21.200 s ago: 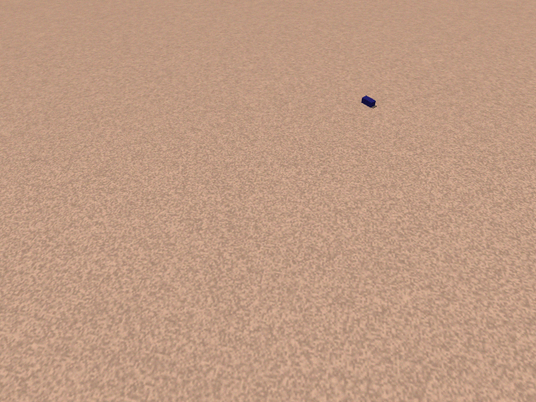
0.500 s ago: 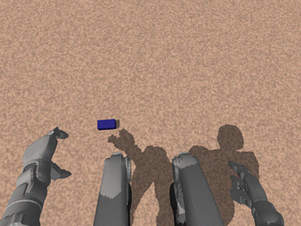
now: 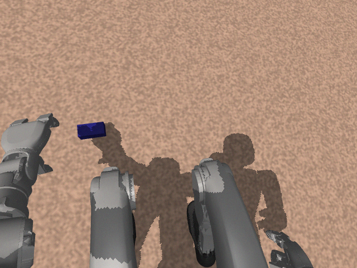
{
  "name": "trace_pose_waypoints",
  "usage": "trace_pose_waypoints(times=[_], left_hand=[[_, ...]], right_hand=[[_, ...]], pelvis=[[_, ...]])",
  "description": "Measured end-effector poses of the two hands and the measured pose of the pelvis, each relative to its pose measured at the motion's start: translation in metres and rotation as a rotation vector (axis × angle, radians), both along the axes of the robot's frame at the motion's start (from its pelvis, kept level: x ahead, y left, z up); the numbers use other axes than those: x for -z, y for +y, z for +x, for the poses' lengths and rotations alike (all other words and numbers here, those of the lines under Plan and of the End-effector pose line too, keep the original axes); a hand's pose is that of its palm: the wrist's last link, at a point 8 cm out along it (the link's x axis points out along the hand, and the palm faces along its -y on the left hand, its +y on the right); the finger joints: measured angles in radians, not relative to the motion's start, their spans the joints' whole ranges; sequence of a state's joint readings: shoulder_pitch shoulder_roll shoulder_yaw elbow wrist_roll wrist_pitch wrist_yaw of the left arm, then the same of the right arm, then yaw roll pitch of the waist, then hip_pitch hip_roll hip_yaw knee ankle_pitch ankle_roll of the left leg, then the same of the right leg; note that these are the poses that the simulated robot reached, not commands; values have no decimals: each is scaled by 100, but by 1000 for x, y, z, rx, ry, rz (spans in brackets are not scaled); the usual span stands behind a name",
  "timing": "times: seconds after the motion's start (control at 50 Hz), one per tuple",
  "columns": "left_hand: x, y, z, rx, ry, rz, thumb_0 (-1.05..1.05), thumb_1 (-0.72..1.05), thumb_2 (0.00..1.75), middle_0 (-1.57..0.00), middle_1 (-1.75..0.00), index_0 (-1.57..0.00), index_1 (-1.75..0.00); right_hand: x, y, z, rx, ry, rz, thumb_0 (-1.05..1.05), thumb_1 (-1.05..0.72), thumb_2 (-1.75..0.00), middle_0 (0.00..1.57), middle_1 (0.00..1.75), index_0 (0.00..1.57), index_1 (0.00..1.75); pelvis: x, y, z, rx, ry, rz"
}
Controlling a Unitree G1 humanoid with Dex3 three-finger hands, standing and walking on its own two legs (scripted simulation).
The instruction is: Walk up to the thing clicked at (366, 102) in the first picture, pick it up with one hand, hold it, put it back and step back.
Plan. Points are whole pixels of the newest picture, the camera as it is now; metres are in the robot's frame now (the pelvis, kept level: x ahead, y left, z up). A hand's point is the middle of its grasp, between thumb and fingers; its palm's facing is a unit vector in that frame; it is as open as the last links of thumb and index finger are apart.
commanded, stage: rise first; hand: left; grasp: from above
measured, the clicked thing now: (92, 130) +0.50 +0.24 -0.36
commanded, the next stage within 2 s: none
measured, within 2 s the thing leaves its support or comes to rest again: neither
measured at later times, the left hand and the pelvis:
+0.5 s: hand (53, 141) +0.42 +0.30 -0.21, palm faces -0.45 -0.06 -0.89, open 12.0 cm; pelvis +0.01 +0.00 -0.04, yaw -2 degrees
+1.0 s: hand (60, 139) +0.44 +0.30 -0.23, palm faces -0.45 -0.07 -0.89, open 12.0 cm; pelvis +0.02 +0.00 -0.05, yaw -3 degrees
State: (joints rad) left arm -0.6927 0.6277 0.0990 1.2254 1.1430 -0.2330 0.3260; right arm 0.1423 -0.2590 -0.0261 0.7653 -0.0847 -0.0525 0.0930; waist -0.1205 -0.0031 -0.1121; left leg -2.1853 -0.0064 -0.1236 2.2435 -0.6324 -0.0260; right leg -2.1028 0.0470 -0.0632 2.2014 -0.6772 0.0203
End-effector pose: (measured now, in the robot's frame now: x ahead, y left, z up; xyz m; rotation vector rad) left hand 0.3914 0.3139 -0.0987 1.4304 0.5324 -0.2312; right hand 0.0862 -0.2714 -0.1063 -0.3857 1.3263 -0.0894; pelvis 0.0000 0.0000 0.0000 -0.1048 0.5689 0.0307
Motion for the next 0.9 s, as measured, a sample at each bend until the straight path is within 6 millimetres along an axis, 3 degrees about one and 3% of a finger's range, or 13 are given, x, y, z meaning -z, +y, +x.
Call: trace_pose_waypoints(times=[0.46, 0.9], left_hand=[[51, -8, 35, 69, -20, 57, 0, -16, 71, -42, -63, -42, -64], [71, -16, 49, 55, -18, 47, 0, -18, 72, -40, -67, -40, -67]], right_hand=[[42, 5, 13, -42, 54, 16, 0, -91, -90, 20, 30, 21, 30], [45, 1, -4, -29, 107, 2, 0, -91, -90, 20, 30, 21, 30]], pelvis=[[36, -1, 12, 23, 20, -3], [46, -1, 16, 37, 17, -10]])
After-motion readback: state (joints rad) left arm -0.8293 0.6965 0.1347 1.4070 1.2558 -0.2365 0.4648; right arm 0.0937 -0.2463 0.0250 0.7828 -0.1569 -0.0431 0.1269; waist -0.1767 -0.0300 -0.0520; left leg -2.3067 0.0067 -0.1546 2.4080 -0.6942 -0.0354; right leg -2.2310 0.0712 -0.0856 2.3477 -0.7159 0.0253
